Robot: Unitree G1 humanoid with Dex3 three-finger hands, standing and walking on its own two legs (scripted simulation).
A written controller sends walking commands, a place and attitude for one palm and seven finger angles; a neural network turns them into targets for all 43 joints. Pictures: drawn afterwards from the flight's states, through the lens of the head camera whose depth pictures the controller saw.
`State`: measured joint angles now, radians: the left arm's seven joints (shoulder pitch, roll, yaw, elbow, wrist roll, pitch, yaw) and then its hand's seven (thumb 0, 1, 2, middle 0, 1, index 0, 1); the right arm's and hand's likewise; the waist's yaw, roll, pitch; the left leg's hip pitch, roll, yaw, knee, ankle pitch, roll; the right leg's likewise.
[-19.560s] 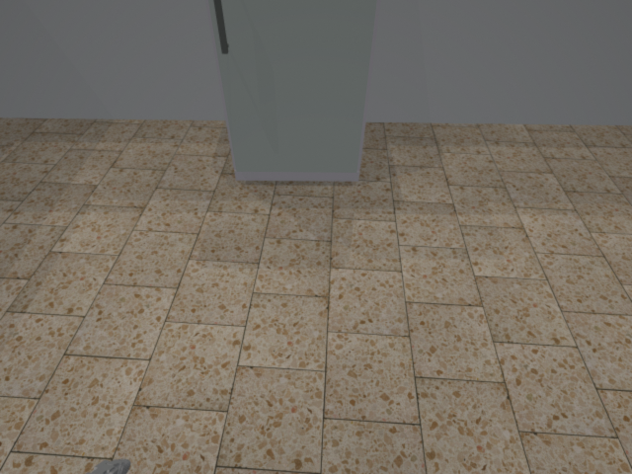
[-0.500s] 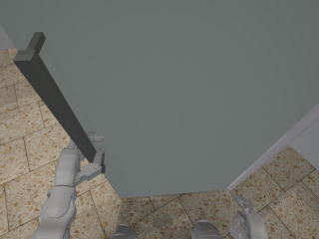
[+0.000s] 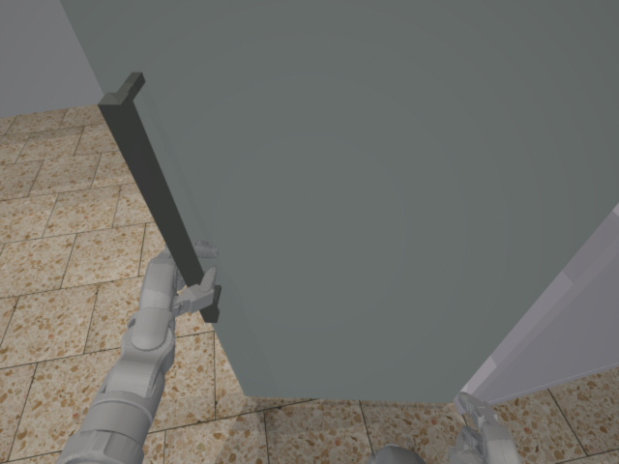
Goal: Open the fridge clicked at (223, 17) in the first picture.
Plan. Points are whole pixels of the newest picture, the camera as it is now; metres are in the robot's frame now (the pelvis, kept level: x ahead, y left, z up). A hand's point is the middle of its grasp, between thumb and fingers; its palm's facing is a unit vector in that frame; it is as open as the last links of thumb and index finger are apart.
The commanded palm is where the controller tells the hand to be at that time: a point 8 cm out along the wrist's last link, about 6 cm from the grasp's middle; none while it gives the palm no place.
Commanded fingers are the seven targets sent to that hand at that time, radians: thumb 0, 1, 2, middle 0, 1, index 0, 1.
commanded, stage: stop walking and hold the door back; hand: left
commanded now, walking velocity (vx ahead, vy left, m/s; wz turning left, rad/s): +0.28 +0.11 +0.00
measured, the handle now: (183, 229) +0.37 +0.20 +0.11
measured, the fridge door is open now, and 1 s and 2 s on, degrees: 73 67 66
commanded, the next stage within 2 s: loosen the grip on the handle in 0.42 s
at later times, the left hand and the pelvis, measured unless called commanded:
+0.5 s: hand (210, 259) +0.38 +0.19 +0.03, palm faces +0.25 -0.93 -0.27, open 5.8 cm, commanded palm +0.34 +0.24 +0.02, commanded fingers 0.00 0.90 0.90 -0.45 -1.40 -0.45 -1.40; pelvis -0.03 -0.03 +0.01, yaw -1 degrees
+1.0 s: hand (185, 279) +0.38 +0.24 -0.02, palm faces +0.30 -0.91 -0.27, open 13.2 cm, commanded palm +0.34 +0.26 +0.00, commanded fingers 0.00 -0.55 0.20 -0.25 -1.15 -0.25 -1.15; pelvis -0.02 +0.05 -0.02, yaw -2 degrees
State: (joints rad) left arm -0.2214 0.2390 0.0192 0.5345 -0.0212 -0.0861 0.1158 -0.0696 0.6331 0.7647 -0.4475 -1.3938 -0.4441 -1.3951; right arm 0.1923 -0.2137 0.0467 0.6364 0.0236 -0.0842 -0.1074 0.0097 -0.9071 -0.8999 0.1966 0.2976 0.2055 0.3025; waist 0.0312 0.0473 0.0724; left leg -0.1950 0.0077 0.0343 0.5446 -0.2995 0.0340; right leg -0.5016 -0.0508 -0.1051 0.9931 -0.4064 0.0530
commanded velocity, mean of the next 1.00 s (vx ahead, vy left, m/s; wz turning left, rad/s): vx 0.05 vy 0.06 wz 0.00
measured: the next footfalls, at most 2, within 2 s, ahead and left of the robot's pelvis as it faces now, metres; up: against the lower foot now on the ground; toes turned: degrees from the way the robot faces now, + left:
right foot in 0.10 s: +0.08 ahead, -0.12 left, +0.00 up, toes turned -5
left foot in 0.58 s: +0.03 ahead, +0.13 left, +0.00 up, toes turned +1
